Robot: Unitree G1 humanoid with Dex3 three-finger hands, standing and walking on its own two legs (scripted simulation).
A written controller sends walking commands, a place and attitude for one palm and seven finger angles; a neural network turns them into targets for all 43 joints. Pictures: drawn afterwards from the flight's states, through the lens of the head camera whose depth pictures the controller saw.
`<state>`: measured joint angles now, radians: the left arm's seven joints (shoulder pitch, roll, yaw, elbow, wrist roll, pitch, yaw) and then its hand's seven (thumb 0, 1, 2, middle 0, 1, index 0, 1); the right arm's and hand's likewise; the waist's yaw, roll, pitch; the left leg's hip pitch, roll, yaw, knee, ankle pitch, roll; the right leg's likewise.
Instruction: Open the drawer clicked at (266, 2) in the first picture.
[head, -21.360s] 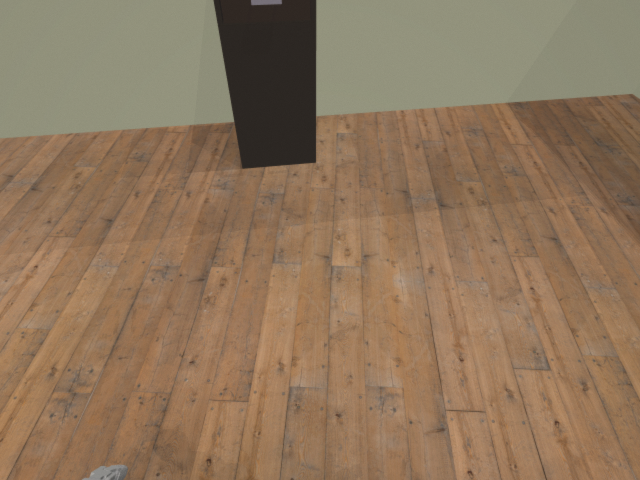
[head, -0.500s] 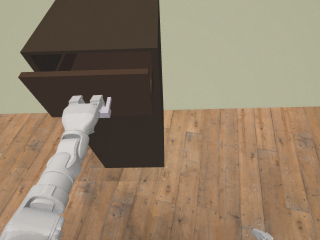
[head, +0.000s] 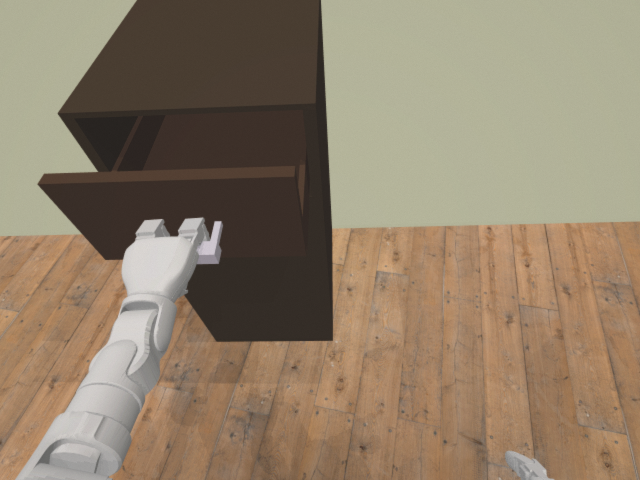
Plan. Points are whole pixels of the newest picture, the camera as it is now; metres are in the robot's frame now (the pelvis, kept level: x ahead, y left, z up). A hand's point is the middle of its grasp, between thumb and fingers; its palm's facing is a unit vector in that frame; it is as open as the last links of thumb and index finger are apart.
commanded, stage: pull the drawer open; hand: left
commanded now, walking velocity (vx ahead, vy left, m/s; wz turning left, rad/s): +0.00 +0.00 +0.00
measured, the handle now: (181, 241) +0.42 +0.23 +0.04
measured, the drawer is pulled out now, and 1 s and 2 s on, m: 0.14 0.26 0.30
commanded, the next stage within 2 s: open the thumb to release the handle in 1.64 s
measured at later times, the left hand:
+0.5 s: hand (168, 323) +0.30 +0.22 +0.01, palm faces +0.01 -0.05 -1.00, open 5.7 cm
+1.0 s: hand (156, 372) +0.24 +0.22 +0.01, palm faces +0.01 -0.08 -1.00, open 5.8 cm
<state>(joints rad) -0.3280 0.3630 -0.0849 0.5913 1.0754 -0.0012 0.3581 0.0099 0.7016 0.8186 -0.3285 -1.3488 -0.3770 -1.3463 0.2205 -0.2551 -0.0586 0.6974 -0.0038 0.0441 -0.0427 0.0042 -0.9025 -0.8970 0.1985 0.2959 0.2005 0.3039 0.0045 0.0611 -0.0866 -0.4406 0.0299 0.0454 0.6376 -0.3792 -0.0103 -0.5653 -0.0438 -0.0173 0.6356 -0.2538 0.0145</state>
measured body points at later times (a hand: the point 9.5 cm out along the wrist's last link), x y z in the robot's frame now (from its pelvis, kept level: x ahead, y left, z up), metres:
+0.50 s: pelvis +0.00 +0.00 +0.00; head +0.04 -0.03 +0.45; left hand +0.30 +0.22 +0.07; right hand +0.20 -0.24 -0.11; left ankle -0.04 +0.13 -0.72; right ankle +0.03 -0.13 -0.72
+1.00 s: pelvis +0.01 -0.01 +0.00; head +0.03 -0.04 +0.45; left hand +0.23 +0.22 +0.07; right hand +0.21 -0.23 -0.11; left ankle -0.04 +0.13 -0.72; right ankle +0.03 -0.13 -0.72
